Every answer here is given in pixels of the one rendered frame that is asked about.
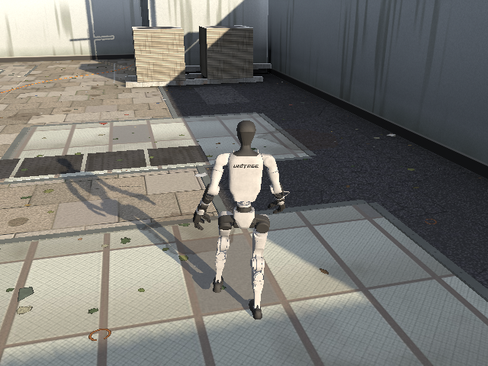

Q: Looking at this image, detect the robot right forearm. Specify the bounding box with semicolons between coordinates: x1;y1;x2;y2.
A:
274;183;285;205

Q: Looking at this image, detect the left robot hand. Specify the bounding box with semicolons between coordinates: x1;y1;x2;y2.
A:
193;211;210;230

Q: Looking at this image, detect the robot left thigh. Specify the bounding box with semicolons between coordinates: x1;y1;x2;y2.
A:
218;211;233;251

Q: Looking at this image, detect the right robot upper arm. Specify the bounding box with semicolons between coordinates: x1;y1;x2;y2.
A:
261;153;282;194

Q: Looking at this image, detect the right robot hand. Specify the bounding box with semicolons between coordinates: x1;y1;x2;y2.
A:
268;201;285;214

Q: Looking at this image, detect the left robot upper arm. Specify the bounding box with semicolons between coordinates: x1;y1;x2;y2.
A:
207;153;230;196

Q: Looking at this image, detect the right robot foot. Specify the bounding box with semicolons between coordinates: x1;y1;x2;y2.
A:
249;299;262;319

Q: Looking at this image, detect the robot left forearm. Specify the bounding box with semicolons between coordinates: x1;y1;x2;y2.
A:
196;184;214;215

